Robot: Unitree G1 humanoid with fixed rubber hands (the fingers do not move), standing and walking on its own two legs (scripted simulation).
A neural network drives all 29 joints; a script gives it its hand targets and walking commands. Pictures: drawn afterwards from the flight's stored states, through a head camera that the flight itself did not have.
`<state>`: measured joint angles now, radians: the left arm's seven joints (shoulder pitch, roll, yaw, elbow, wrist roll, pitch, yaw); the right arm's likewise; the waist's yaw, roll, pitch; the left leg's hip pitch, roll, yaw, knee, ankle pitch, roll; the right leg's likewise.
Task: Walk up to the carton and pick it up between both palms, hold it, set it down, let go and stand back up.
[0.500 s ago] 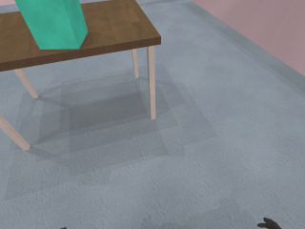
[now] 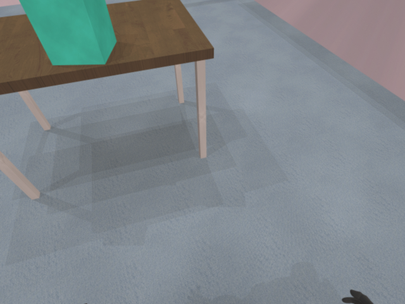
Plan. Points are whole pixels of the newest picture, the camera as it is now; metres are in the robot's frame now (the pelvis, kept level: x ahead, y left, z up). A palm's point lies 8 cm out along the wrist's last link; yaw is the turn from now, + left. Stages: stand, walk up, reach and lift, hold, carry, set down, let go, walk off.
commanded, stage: walk up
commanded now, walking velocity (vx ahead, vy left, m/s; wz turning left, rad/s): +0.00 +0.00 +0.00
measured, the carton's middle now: (74, 21) +1.06 +0.51 +0.10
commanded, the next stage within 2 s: none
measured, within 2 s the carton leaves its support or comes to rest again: neither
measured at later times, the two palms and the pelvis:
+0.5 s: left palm out of the picture +0.11 +0.42 -0.09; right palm (348, 298) +0.16 -0.26 -0.08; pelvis +0.04 +0.07 +0.00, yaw +3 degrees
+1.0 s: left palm (4, 250) +0.26 +0.48 -0.09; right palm (294, 257) +0.24 -0.18 -0.10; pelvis +0.18 +0.14 +0.00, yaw +6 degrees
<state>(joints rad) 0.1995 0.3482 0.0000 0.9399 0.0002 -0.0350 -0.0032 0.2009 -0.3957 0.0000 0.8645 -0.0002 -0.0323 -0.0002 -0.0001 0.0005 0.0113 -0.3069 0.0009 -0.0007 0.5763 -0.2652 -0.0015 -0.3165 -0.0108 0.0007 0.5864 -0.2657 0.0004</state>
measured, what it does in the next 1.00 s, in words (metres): walks ahead: left foot, then right foot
